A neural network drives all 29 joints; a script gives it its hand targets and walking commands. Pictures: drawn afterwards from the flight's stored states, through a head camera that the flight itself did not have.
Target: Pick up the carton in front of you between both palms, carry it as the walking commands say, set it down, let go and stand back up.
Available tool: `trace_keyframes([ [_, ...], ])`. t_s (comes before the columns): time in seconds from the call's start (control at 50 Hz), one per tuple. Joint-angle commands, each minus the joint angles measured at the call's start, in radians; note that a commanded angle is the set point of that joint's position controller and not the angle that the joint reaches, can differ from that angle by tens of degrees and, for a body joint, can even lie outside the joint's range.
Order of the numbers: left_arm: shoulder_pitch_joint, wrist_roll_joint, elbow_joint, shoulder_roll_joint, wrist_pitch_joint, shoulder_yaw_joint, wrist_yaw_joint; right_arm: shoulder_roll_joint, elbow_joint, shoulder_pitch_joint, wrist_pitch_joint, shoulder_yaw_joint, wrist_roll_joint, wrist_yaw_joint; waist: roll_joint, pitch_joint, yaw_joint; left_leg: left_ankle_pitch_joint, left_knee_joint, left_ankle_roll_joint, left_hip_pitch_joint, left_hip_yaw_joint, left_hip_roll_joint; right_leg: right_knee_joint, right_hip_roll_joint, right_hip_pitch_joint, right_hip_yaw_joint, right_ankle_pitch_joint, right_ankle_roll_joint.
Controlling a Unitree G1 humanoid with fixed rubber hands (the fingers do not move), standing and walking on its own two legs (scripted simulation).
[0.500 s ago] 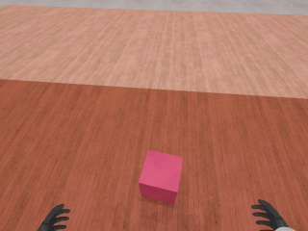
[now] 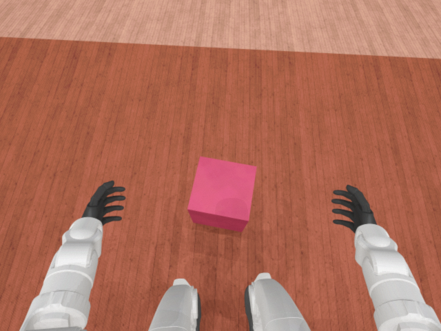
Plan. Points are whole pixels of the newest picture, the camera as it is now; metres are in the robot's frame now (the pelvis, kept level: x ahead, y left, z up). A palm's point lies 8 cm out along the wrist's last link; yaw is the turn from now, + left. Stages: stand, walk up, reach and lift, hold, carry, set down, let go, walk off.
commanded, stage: reach and lift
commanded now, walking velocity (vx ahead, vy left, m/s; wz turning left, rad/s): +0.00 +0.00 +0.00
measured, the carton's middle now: (222, 196) +0.49 -0.03 -0.59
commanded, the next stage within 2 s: none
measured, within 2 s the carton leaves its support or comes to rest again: neither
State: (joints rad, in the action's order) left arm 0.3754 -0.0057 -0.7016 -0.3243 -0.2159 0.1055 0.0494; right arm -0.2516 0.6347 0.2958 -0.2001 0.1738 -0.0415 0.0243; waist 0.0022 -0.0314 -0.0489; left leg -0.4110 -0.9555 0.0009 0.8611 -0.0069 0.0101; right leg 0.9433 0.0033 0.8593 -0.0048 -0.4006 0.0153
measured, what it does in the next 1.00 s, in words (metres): lowers itself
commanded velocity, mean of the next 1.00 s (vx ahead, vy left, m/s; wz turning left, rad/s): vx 0.00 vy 0.00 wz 0.00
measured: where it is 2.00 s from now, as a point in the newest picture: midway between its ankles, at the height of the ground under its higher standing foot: (224, 329)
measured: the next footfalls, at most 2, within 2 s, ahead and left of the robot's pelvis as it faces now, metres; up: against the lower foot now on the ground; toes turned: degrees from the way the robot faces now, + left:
none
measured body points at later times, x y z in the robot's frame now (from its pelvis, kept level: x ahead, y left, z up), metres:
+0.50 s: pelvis -0.07 +0.01 -0.05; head +0.24 +0.01 +0.27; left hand +0.51 +0.17 -0.14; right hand +0.43 -0.23 -0.14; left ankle +0.02 +0.12 -0.68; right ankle +0.02 -0.13 -0.68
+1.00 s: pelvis -0.03 +0.01 -0.14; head +0.33 +0.02 +0.13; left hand +0.54 +0.15 -0.31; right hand +0.46 -0.22 -0.30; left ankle +0.02 +0.12 -0.68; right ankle +0.03 -0.13 -0.67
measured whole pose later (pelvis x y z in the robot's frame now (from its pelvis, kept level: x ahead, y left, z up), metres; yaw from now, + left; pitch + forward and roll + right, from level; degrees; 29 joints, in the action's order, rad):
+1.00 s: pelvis -0.03 +0.01 -0.14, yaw -3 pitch +55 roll -5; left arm 1.38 0.16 -1.08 -0.33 -0.13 0.27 0.02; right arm -0.07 0.80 1.14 -0.09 0.56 0.10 0.08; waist 0.03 0.04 -0.10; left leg -0.46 -1.43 0.00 1.92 0.06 -0.02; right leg 1.40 -0.01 1.90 0.01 -0.42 0.06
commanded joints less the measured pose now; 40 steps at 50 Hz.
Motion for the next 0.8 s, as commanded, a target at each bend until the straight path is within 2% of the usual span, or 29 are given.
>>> trace_keyframes([
  [0.0,0.239,-0.009,0.049,-0.136,0.01,0.034,-0.003,-0.122,-0.069,0.178,0.015,0.043,-0.021,0.023,0.04,0.584,-0.018,0.601,0.003,-0.019,-0.31,0.055,-0.043,-0.032,-0.049,-0.05,0.008,0.524,0.036],
  [0.12,0.566,-0.008,-0.041,-0.185,-0.017,0.052,0.008,-0.1,-0.058,0.463,-0.022,0.073,-0.033,0.058,0.042,0.676,-0.034,0.346,0.019,-0.01,-0.173,0.039,-0.049,-0.043,-0.038,0.015,0.026,0.338,0.04],
  [0.22,0.877,0.0,-0.144,-0.224,-0.053,0.055,0.024,-0.083,-0.02,0.723,-0.07,0.121,-0.024,0.084,0.052,0.729,-0.061,0.119,0.035,-0.007,-0.056,0.026,-0.05,-0.043,-0.034,0.045,0.047,0.162,0.042],
  [0.3,1.075,0.023,-0.244,-0.244,-0.074,0.071,0.045,-0.059,0.024,0.889,-0.099,0.165,-0.004,0.1,0.072,0.765,-0.082,0.049,0.021,-0.011,-0.004,0.013,-0.054,-0.031,-0.04,0.086,0.064,0.087,0.044],
  [0.38,1.225,0.06,-0.316,-0.258,-0.067,0.1,0.062,-0.03,0.047,1.009,-0.1,0.229,0.039,0.108,0.089,0.811,-0.099,0.053,0.007,-0.012,0.035,0.004,-0.064,-0.014,-0.047,0.112,0.076,0.095,0.049],
  [0.46,1.343,0.097,-0.331,-0.261,-0.047,0.122,0.07,-0.005,0.028,1.1,-0.08,0.289,0.08,0.106,0.108,0.875,-0.117,0.118,-0.007,-0.008,0.037,0.006,-0.075,0.006,-0.058,0.133,0.085,0.172,0.054],
  [0.52,1.408,0.12,-0.315,-0.256,-0.031,0.132,0.069,0.01,-0.002,1.143,-0.061,0.322,0.098,0.102,0.126,0.954,-0.126,0.234,-0.028,-0.004,-0.013,0.015,-0.081,0.018,-0.067,0.151,0.092,0.267,0.057],
  [0.6,1.411,0.152,-0.268,-0.223,-0.013,0.151,0.059,0.036,-0.052,1.098,-0.031,0.344,0.113,0.091,0.163,1.124,-0.13,0.554,-0.076,-0.004,-0.18,0.037,-0.087,0.035,-0.082,0.172,0.105,0.478,0.054],
  [0.64,1.38,0.164,-0.256,-0.184,0.002,0.163,0.054,0.058,-0.06,1.053,-0.008,0.357,0.124,0.079,0.177,1.141,-0.128,0.719,-0.106,-0.003,-0.232,0.061,-0.079,0.046,-0.082,0.248,0.105,0.558,0.053],
  [0.7,1.31,0.191,-0.252,-0.112,0.028,0.191,0.044,0.092,-0.047,0.989,0.034,0.389,0.154,0.058,0.195,1.094,-0.122,0.909,-0.161,-0.001,-0.252,0.099,-0.056,0.062,-0.078,0.429,0.1,0.607,0.055],
  [0.74,1.268,0.212,-0.252,-0.073,0.045,0.214,0.035,0.105,-0.03,0.965,0.063,0.41,0.175,0.049,0.2,1.056,-0.117,0.935,-0.199,-0.005,-0.213,0.113,-0.046,0.083,-0.076,0.543,0.098,0.595,0.058],
  [0.78,1.236,0.226,-0.253,-0.055,0.059,0.233,0.024,0.109,-0.005,0.951,0.088,0.421,0.189,0.044,0.19,1.029,-0.111,0.869,-0.243,-0.01,-0.092,0.111,-0.047,0.135,-0.075,0.599,0.092,0.567,0.06],
])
